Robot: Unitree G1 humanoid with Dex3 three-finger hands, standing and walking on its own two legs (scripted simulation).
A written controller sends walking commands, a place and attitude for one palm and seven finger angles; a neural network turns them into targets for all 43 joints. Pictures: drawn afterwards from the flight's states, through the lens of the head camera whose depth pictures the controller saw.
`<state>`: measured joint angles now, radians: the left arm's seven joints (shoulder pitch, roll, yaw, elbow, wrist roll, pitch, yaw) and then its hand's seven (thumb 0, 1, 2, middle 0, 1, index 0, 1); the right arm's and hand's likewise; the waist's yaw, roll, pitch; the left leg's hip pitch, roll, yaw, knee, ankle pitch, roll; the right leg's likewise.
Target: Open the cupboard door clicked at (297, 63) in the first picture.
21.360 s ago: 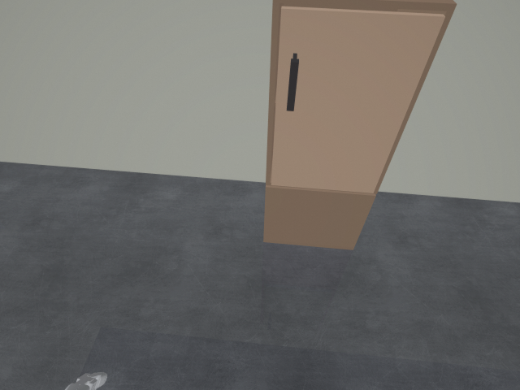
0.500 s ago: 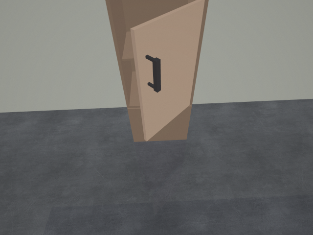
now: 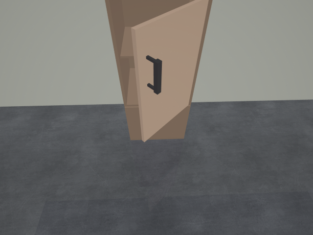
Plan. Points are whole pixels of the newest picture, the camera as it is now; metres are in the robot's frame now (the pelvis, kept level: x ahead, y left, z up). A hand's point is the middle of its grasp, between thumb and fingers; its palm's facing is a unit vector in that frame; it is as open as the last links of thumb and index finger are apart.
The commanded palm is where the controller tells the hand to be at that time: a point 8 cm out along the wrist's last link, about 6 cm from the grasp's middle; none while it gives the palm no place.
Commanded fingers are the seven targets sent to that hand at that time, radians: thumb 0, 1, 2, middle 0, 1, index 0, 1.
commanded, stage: look to check the result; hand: left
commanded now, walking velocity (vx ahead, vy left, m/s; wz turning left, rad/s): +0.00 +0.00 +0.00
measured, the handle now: (153, 75) +0.62 +0.05 +0.05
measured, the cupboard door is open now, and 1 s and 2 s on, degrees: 44 44 44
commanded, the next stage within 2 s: walk to a spot facing it in 0.36 s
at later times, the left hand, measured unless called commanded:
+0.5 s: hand out of the picture +0.09 +0.23 -0.16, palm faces -0.02 -0.95 -0.31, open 7.3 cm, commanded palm none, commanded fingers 0.00 0.90 0.90 -0.20 -0.30 -0.20 -0.30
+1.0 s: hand out of the picture +0.10 +0.16 -0.18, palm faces -0.16 -0.95 -0.28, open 7.3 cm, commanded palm none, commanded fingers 0.00 0.90 0.90 -0.20 -0.30 -0.20 -0.30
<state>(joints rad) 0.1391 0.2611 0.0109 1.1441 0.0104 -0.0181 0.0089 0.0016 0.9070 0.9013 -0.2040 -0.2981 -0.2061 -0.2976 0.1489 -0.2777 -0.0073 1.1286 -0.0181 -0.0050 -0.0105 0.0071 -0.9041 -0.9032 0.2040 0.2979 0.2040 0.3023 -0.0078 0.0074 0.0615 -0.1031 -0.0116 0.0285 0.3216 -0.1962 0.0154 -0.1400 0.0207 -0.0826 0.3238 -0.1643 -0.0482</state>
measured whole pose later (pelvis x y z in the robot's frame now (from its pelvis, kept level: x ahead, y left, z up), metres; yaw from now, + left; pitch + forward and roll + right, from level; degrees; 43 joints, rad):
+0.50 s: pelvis +0.02 +0.00 +0.00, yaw +0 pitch -1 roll +0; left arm 0.11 0.29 0.01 1.14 0.01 -0.02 0.01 0.00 0.91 0.90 -0.20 -0.30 -0.21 -0.30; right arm 0.12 -0.29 0.00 1.13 -0.02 -0.01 -0.01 0.01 -0.90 -0.90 0.21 0.30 0.21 0.30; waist -0.01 0.01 0.06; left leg -0.07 -0.02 0.03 0.29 -0.21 0.02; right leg -0.11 0.02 -0.08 0.31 -0.18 -0.04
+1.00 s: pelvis +0.01 -0.04 -0.03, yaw -13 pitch -1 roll +1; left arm 0.20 0.20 0.07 0.97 0.02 0.04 -0.01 0.00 0.91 0.90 -0.20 -0.30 -0.20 -0.30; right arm 0.18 -0.23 -0.06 1.02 -0.01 0.06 -0.02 0.01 -0.90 -0.90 0.21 0.30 0.21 0.30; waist 0.02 0.04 0.14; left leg -0.31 0.07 0.09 0.92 -0.54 -0.04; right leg -0.31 0.01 0.00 0.69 -0.36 -0.04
